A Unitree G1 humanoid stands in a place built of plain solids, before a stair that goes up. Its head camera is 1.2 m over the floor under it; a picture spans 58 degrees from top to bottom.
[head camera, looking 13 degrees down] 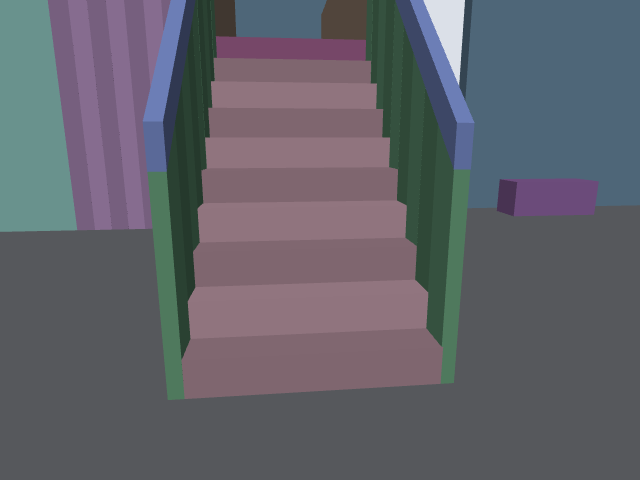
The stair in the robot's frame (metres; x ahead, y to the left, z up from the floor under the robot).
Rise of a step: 0.20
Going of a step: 0.22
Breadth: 1.25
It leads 6 degrees to the left of straight ahead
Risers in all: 10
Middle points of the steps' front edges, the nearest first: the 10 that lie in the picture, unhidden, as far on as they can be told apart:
1.90 0.02 0.20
2.12 0.04 0.41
2.34 0.07 0.61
2.57 0.09 0.81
2.79 0.11 1.02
3.01 0.14 1.22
3.23 0.16 1.42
3.45 0.18 1.62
3.67 0.21 1.83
3.90 0.23 2.03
